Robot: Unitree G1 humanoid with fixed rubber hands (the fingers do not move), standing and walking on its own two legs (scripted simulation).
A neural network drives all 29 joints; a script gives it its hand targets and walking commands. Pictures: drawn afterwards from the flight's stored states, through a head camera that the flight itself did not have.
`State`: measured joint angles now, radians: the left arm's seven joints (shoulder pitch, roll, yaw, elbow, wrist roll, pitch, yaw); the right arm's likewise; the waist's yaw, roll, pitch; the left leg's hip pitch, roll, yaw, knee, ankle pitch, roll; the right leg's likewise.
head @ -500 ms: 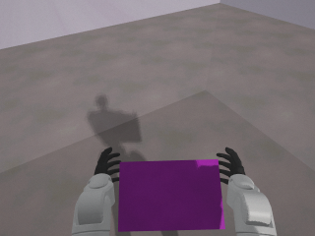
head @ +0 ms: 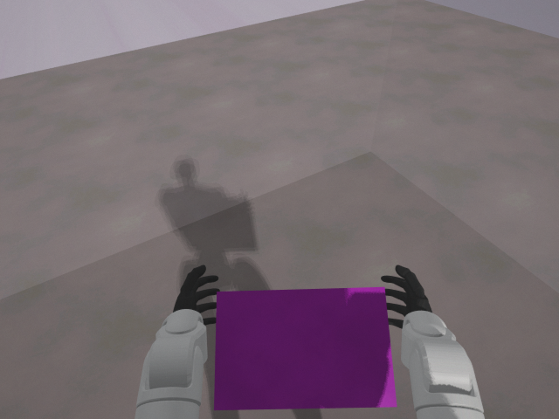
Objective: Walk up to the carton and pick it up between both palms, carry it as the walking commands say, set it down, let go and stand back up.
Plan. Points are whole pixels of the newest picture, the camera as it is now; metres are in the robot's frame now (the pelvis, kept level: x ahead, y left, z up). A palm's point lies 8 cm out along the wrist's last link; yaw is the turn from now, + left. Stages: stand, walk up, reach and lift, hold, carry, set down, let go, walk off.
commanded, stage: hold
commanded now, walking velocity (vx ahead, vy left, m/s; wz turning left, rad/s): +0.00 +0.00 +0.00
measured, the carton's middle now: (300, 338) +0.29 -0.01 -0.08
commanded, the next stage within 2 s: set down in 0.04 s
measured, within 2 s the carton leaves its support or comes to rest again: neither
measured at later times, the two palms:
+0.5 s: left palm (202, 309) +0.30 +0.14 +0.01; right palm (417, 305) +0.30 -0.18 +0.00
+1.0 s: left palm (211, 320) +0.33 +0.15 -0.08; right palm (398, 317) +0.33 -0.18 -0.09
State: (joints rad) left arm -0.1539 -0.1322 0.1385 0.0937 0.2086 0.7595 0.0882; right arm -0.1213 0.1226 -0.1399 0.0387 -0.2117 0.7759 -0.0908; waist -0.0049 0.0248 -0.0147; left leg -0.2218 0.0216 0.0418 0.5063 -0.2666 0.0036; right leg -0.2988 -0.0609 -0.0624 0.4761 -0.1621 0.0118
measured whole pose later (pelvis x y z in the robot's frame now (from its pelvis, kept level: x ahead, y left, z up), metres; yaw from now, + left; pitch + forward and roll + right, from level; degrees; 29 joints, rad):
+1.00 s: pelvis -0.02 -0.02 -0.04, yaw +5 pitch +21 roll +0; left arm -0.50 -0.11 0.35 0.57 0.30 0.34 -0.01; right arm -0.44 0.12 -0.43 0.47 -0.30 0.35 0.02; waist -0.04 0.02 -0.10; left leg -0.84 -0.05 -0.11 0.77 -0.30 -0.03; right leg -0.89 0.01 0.08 0.74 -0.22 0.04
